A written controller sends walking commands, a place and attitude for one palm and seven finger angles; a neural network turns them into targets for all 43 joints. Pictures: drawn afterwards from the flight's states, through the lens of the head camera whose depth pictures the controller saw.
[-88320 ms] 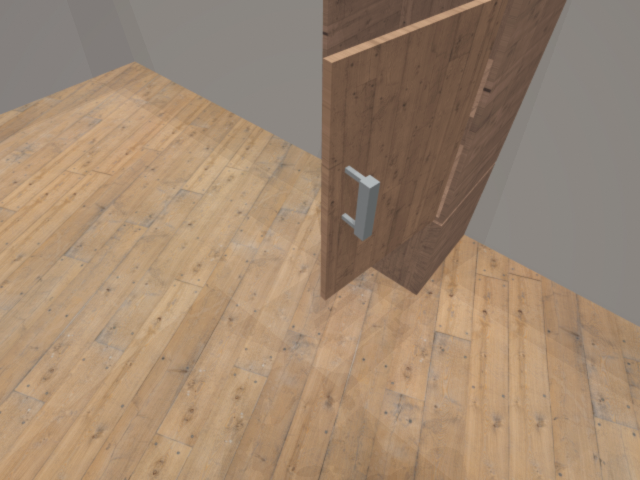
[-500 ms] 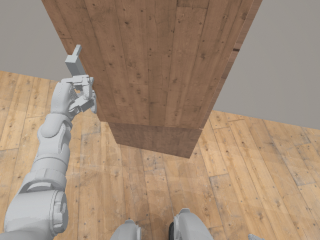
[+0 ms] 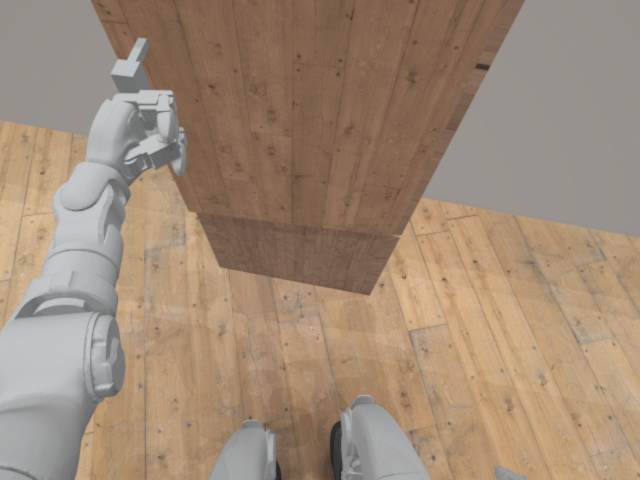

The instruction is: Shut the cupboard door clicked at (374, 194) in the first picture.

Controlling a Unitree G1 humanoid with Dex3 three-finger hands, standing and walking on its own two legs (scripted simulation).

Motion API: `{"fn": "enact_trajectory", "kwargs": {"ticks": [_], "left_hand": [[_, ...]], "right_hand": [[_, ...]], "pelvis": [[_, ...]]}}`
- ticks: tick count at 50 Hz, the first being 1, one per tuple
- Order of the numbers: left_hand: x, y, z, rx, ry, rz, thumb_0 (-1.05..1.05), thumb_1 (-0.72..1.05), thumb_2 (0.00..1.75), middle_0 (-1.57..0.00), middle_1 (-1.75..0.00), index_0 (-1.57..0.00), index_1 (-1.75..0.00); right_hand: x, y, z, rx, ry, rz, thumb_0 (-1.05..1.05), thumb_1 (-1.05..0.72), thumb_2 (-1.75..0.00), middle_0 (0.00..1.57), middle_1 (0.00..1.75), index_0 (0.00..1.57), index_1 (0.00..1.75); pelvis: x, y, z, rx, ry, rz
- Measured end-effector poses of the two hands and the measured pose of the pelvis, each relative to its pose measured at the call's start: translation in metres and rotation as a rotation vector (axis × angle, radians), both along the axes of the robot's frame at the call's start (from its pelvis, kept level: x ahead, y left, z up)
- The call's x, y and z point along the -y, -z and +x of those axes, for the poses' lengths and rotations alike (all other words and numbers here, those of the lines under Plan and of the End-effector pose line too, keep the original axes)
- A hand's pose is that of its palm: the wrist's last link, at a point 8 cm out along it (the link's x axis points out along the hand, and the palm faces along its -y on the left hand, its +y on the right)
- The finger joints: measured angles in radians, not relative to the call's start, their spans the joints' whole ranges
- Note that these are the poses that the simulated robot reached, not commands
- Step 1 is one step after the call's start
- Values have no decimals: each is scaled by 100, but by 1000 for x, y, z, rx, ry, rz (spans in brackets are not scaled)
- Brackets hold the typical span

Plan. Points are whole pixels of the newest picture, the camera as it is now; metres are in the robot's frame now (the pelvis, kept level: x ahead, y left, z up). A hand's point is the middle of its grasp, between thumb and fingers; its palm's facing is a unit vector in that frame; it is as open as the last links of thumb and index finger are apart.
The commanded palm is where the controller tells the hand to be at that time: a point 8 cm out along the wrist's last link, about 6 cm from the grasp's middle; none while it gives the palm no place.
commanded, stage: push the door shut along its arc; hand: left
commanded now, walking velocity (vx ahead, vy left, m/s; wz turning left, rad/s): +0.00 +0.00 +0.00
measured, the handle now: (151, 100) +0.58 +0.18 +0.07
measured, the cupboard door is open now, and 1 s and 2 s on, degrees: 4 0 0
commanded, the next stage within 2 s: pull the fist back off the door in 0.42 s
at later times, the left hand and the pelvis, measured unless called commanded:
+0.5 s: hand (193, 129) +0.52 +0.12 +0.08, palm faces -0.35 -0.94 -0.03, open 3.1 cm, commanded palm +0.57 +0.15 +0.08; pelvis -0.02 +0.00 -0.02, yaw +0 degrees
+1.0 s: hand (201, 125) +0.53 +0.12 +0.08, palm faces -0.12 -0.99 -0.01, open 3.1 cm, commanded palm +0.50 +0.17 +0.08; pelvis -0.03 +0.01 -0.01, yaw -2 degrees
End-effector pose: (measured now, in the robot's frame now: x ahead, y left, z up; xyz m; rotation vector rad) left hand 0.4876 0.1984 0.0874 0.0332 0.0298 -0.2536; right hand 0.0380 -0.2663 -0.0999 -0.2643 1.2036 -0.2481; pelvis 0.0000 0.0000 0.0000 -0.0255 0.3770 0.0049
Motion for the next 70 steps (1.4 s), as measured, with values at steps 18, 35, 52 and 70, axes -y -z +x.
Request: {"fn": "enact_trajectory", "kwargs": {"ticks": [18,35,52,70], "left_hand": [[18,3,34,-12,90,8,2,90,90,-130,-150,-129,-150],[31,5,34,12,-168,-48,2,90,90,-130,-150,-130,-150],[26,10,29,-14,-132,-6,2,90,90,-130,-150,-130,-150],[13,10,-46,24,-110,-24,2,90,90,-130,-150,-130,-150]], "right_hand": [[-8,0,-54,-137,56,-18,0,-91,-90,20,30,20,30],[-10,12,-63,-50,-9,-30,0,-91,-90,20,30,20,30],[-25,3,-99,-150,97,48,0,-91,-90,20,30,20,30],[-11,-27,59,107,-27,44,0,-91,-90,20,30,20,30]], "pelvis": [[-4,8,-4,-45,-2,-19],[-5,28,-34,-75,-12,-28],[-9,11,-21,-50,34,-7],[-7,-23,29,49,14,-2]]}}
